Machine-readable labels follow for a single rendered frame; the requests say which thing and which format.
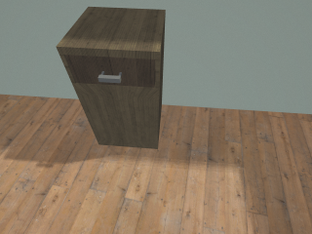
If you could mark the handle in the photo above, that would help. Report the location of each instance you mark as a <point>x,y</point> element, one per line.
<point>110,78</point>

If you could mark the drawer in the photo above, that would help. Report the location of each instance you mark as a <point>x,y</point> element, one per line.
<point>136,72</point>

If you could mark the cabinet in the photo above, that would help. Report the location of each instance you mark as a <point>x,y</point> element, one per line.
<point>127,116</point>

